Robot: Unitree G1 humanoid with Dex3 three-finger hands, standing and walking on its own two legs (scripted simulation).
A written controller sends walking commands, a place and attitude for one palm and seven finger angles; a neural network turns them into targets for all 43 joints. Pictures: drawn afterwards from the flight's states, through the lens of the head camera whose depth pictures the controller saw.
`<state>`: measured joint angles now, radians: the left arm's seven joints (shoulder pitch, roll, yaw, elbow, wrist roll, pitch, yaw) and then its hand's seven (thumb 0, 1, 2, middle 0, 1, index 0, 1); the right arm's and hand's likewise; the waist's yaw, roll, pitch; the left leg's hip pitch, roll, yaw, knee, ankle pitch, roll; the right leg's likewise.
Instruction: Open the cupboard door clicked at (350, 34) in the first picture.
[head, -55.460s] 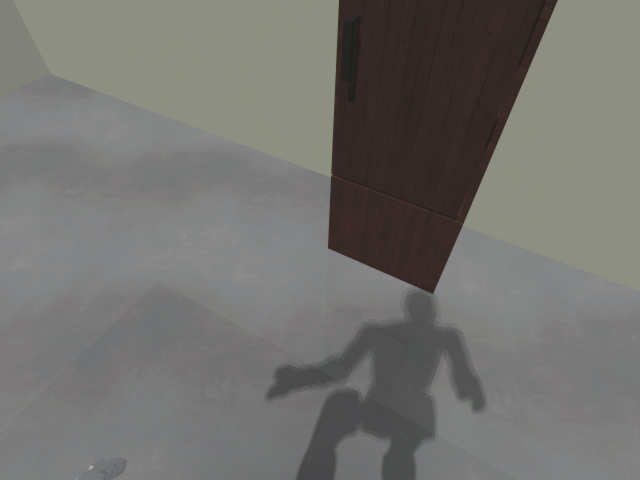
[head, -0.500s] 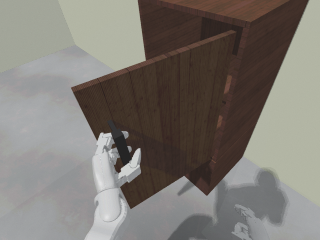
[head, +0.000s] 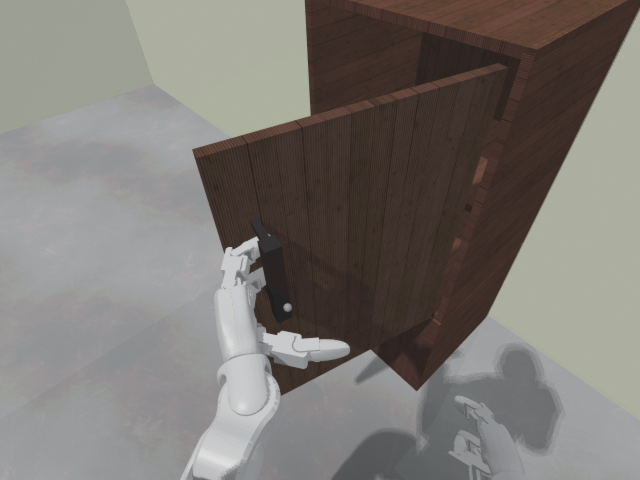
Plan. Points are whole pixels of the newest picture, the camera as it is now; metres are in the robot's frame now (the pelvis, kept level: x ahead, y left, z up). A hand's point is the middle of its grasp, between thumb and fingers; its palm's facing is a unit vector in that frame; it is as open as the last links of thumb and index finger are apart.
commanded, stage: open thumb and fingers to let go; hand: left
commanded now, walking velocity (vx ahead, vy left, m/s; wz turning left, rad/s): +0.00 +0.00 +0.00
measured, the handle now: (270, 271) +0.34 +0.10 +0.10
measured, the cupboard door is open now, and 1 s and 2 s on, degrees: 76 78 78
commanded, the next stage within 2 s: slide the hand sideways off the handle in 0.06 s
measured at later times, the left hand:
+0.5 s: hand (287, 336) +0.25 +0.06 +0.10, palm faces -0.11 -0.99 +0.01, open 16.5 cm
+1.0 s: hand (239, 370) +0.21 +0.11 +0.10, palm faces -0.04 -1.00 -0.03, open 16.3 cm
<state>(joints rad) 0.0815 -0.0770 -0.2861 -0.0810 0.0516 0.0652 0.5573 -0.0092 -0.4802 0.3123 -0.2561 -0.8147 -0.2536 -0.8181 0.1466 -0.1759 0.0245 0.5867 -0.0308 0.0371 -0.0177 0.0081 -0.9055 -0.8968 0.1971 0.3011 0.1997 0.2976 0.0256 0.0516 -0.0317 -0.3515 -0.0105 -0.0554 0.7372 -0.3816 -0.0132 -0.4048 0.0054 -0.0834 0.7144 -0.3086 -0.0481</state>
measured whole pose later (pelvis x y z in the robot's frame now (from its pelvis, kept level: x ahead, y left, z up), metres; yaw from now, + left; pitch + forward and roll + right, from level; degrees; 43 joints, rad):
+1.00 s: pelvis +0.03 +0.01 -0.01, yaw -1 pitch +4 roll -1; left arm 0.60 0.13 -0.17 -0.51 -0.08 -0.06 -0.01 -0.01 -0.50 0.30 -0.15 -0.30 -0.15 -0.30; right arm 0.27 -0.22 0.04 0.42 0.02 -0.09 -0.02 0.01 -0.90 -0.90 0.20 0.30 0.20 0.30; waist 0.03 0.05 -0.07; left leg -0.44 -0.01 -0.04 0.85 -0.48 0.00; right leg -0.50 0.01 -0.06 0.82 -0.39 -0.03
